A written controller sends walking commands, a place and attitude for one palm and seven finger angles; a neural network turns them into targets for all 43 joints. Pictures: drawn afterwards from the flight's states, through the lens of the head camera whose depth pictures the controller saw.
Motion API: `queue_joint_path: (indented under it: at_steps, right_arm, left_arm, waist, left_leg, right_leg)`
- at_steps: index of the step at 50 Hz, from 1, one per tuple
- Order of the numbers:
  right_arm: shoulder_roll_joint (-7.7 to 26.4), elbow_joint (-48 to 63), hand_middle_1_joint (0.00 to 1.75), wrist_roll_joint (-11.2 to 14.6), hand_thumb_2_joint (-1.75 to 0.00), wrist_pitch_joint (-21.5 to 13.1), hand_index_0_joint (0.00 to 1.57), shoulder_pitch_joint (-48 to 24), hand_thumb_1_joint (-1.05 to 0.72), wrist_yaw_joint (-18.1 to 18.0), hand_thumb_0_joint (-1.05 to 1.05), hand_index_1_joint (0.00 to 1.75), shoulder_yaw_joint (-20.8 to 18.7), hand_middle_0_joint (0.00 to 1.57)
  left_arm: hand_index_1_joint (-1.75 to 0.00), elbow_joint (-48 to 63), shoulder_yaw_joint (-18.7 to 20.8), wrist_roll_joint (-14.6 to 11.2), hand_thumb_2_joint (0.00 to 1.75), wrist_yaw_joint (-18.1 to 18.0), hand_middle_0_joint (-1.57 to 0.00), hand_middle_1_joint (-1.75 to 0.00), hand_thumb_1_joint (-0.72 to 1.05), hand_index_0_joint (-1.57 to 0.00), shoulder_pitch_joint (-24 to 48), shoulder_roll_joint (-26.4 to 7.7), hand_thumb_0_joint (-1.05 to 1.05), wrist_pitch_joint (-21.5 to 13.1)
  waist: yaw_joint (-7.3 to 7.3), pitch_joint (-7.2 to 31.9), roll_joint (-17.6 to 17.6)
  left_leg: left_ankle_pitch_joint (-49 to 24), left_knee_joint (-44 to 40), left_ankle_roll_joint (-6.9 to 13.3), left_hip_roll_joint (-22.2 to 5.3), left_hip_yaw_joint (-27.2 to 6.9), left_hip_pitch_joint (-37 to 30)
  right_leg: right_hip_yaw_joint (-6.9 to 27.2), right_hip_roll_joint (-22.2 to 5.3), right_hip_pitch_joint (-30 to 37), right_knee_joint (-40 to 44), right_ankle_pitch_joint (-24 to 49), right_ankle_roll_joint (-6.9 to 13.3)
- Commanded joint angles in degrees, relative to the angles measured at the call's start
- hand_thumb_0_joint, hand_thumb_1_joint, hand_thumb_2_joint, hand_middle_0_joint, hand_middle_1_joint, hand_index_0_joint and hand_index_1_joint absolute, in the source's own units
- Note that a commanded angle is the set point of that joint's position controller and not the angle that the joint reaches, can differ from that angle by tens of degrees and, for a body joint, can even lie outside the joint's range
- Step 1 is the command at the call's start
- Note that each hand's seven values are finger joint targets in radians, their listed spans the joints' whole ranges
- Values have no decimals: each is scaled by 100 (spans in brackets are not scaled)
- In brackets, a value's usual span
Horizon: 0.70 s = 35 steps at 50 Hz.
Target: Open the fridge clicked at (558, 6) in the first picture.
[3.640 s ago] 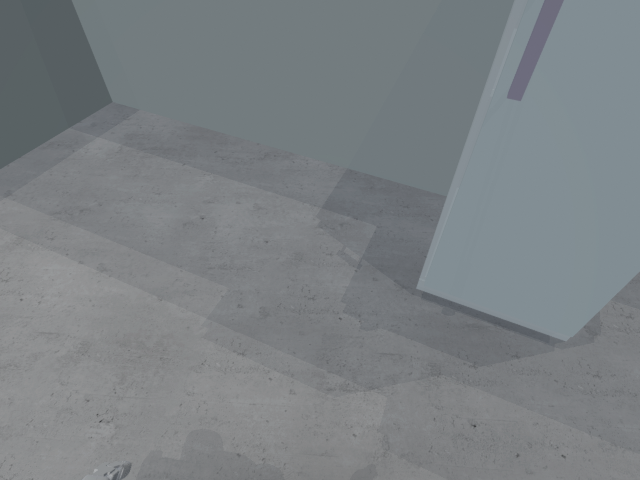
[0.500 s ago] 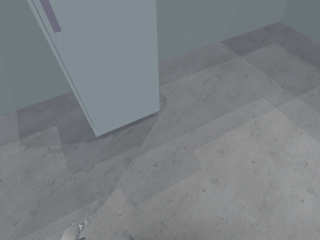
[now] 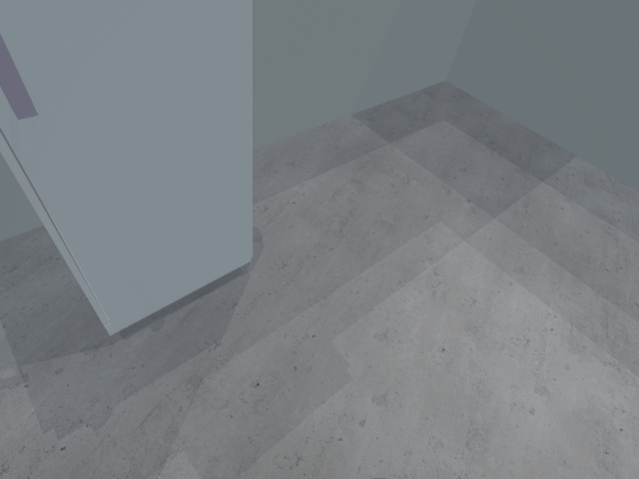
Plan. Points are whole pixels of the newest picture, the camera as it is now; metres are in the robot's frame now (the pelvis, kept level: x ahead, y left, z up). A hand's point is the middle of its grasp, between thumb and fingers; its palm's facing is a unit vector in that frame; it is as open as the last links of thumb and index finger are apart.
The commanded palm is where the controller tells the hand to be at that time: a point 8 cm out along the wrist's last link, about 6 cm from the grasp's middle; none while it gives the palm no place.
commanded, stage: walk to a spot facing it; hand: left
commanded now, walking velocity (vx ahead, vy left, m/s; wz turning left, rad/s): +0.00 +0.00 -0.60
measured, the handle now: out of the picture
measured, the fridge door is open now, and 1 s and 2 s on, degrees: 0 0 0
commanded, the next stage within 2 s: turn to face it in 0.74 s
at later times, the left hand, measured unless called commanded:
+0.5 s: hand (246, 376) +0.30 +0.13 -0.18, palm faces -0.26 -0.94 -0.23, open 7.4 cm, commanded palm none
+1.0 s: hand (230, 328) +0.38 +0.18 -0.18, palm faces -0.46 -0.86 -0.20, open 7.4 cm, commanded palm none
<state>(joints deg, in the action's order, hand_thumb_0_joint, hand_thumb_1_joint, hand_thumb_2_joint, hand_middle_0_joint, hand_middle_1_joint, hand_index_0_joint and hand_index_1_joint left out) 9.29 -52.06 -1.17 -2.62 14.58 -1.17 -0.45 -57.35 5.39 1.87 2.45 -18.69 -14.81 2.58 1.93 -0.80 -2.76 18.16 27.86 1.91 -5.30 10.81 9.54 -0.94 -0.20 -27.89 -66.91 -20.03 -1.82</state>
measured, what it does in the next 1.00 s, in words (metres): walks ahead, turning right: right foot, then left foot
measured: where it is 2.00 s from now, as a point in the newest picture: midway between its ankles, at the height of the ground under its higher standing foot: outside the picture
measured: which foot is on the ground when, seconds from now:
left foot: down 0.00-0.36, up 0.38-0.76, down 0.78-1.00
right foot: up 0.00-0.36, down 0.38-0.80, up 0.82-1.00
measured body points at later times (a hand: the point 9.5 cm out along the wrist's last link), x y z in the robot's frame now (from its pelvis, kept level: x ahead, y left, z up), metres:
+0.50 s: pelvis +0.13 -0.02 -0.02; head +0.17 -0.04 +0.42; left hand +0.31 +0.18 -0.16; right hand +0.06 -0.25 -0.18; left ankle +0.07 +0.12 -0.64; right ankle +0.14 -0.10 -0.74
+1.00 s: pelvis +0.21 +0.03 +0.00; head +0.27 +0.05 +0.45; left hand +0.41 +0.22 -0.16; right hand +0.16 -0.21 -0.12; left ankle +0.27 +0.12 -0.74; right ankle +0.09 -0.08 -0.66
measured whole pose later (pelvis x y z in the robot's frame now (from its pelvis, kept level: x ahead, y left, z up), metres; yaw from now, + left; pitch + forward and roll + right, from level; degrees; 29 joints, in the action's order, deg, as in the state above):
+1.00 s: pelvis +0.21 +0.03 +0.00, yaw -30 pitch +1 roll -3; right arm 9.7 -51.4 -1.5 0.0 12.3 -1.3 -0.5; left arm -53.2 4.5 1.1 0.3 -11.1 -15.3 2.7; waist -0.1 -3.1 -2.2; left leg 14.6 28.2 1.3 -5.1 7.1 15.0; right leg 0.8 -0.8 -25.0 -60.7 -24.3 -3.5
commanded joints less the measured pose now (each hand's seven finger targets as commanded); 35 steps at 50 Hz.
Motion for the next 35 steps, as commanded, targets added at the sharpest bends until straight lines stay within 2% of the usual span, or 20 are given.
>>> queue_joint_path:
  at_steps: [1,4,10,12,13,15,16,17,18,19,20,21,22,23,24,26,30,32,34,35]
  right_arm:
    - [847,-56,30,36,-90,-102,20,576,-90,-153,0,30,-229,20]
    - [753,-146,30,36,-90,-53,20,654,-90,-161,0,30,-239,20]
    - [788,-408,30,-34,-90,39,20,999,-90,-164,0,30,-315,20]
    - [872,-467,30,-57,-90,80,20,1045,-90,-152,0,30,-375,20]
    - [895,-501,30,-56,-90,103,20,1061,-90,-136,0,30,-399,20]
    - [1049,-479,30,-30,-90,114,20,1010,-90,-105,0,30,-454,20]
    - [1134,-406,30,-4,-90,117,20,908,-90,-81,0,30,-482,20]
    - [1218,-302,30,38,-90,118,20,754,-90,-40,0,30,-499,20]
    - [1098,-155,30,135,-90,141,20,732,-90,28,0,30,-471,20]
    - [672,146,30,159,-90,135,20,577,-90,36,0,30,-387,20]
    - [758,321,30,153,-90,183,20,134,-90,-61,0,30,-371,20]
    - [650,314,30,147,-90,223,20,-33,-90,-44,0,30,-381,20]
    - [619,312,30,97,-90,270,20,-75,-90,-18,0,30,-372,20]
    - [660,253,30,50,-90,330,20,-175,-90,-15,0,30,-374,20]
    - [577,181,30,19,-90,407,20,-34,-90,-14,0,30,-359,20]
    - [529,97,30,-1,-90,481,20,253,-90,-17,0,30,-343,20]
    - [571,251,30,19,-90,437,20,61,-90,11,0,30,-344,20]
    - [634,409,30,30,-90,393,20,-294,-90,12,0,30,-352,20]
    - [668,523,30,54,-90,342,20,-443,-90,4,0,30,-347,20]
    - [696,561,30,66,-90,323,20,-431,-90,-9,0,30,-356,20]
  left_arm:
    - [-30,407,51,-19,90,-51,-20,-30,90,-20,-1,4,0,-57]
    - [-30,458,61,-6,90,-65,-20,-30,90,-20,188,87,0,25]
    - [-30,780,-16,-13,90,-37,-20,-30,90,-20,1285,151,0,30]
    - [-30,882,-47,-24,90,-45,-20,-30,90,-20,1562,151,0,-7]
    - [-30,898,-50,-27,90,-62,-20,-30,90,-20,1584,109,0,-29]
    - [-30,882,-31,-14,90,-89,-20,-30,90,-20,1301,50,0,-116]
    - [-30,810,3,-10,90,-116,-20,-30,90,-20,920,-76,0,-178]
    - [-30,661,62,5,90,-140,-20,-30,90,-20,303,-260,0,-272]
    - [-30,454,156,36,90,-199,-20,-30,90,-20,-390,-766,0,-366]
    - [-30,375,271,-73,90,-301,-20,-30,90,-20,-805,-1339,0,-398]
    - [-30,375,279,-184,90,-394,-20,-30,90,-20,-743,-1377,0,-324]
    - [-30,480,231,-184,90,-427,-20,-30,90,-20,-262,-1127,0,-284]
    - [-30,663,188,-179,90,-435,-20,-30,90,-20,247,-997,0,-255]
    - [-30,759,135,-162,90,-461,-20,-30,90,-20,655,-805,0,-253]
    - [-30,830,76,-126,90,-459,-20,-30,90,-20,930,-745,0,-274]
    - [-30,880,59,-81,90,-426,-20,-30,90,-20,1099,-743,0,-303]
    - [-30,897,87,-48,90,-343,-20,-30,90,-20,1026,-815,0,-271]
    - [-30,925,117,-41,90,-309,-20,-30,90,-20,887,-843,0,-243]
    - [-30,980,156,-32,90,-312,-20,-30,90,-20,859,-907,0,-213]
    - [-30,1024,177,-32,90,-310,-20,-30,90,-20,898,-947,0,-191]
  waist:
    - [-67,-169,1328]
    - [-56,-183,1259]
    - [-378,-419,1075]
    - [-471,-422,1124]
    - [-458,-382,1107]
    - [-286,-98,1162]
    - [-87,131,1122]
    - [264,464,960]
    - [559,1032,-10]
    - [560,1591,-1188]
    - [586,1665,-708]
    - [394,1072,-443]
    - [189,728,-227]
    - [7,340,135]
    - [-218,60,138]
    - [-415,10,-49]
    - [-371,138,-573]
    - [-209,216,-675]
    - [-140,380,-776]
    - [-173,436,-817]
  left_leg:
    - [-4431,-838,-485,-1140,-190,-497]
    - [-4528,-804,-410,-1123,25,-613]
    - [-4462,-664,264,-1448,79,-1322]
    - [-4596,-495,384,-1566,182,-1502]
    - [-4942,-361,389,-1601,220,-1571]
    - [-6000,266,320,-1639,435,-1608]
    - [-6237,830,210,-1617,503,-1439]
    - [-5943,1816,2,-1520,601,-945]
    - [-3799,3502,-318,-1162,688,607]
    - [1790,5419,-756,103,304,2381]
    - [1961,5553,-594,-31,-831,2429]
    - [1449,5408,-554,-269,-947,2492]
    - [1166,5189,-588,-362,-1042,2498]
    - [946,4778,-616,-444,-1071,2225]
    - [818,4467,-655,-412,-1007,1942]
    - [632,3908,-716,-298,-921,1737]
    - [234,2778,-765,-97,-753,1556]
    - [277,2274,-759,49,-701,1510]
    - [327,1812,-730,147,-683,1341]
    - [327,1569,-714,203,-658,1223]
  right_leg:
    - [7,-136,-766,-604,514,-91]
    - [-110,-137,-949,-475,742,-135]
    - [-452,-332,-1243,942,543,-125]
    - [-582,-324,-1059,1646,238,-33]
    - [-682,-244,-885,1896,106,26]
    - [-844,0,-230,2452,19,194]
    - [-884,118,416,2804,148,274]
    - [-805,134,1448,3467,742,371]
    - [243,-740,3288,3856,2786,797]
    - [2991,-2450,4297,3803,6305,1757]
    - [2655,-2485,4107,3926,6358,2071]
    - [2150,-2179,3492,4065,5333,1922]
    - [2024,-1954,2882,4215,4339,1726]
    - [1710,-1725,2058,4411,3823,1513]
    - [1434,-1589,1378,4584,3639,1369]
    - [1108,-1298,992,4594,3598,1236]
    - [1120,-917,964,4445,3101,1145]
    - [1355,-875,1165,4298,3165,1133]
    - [1588,-914,1343,4107,3328,1128]
    - [1679,-938,1398,4014,3384,1102]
